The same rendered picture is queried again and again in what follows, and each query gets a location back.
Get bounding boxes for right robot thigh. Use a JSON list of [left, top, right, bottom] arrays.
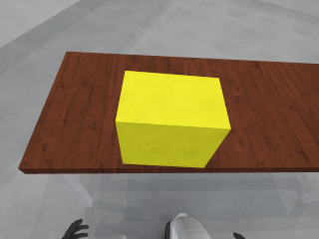
[[170, 216, 210, 239]]

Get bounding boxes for table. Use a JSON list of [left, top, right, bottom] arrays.
[[18, 51, 319, 208]]

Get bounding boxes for carton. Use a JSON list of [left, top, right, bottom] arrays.
[[116, 71, 231, 168]]

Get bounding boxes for left robot hand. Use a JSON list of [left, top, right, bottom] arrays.
[[62, 218, 89, 239]]

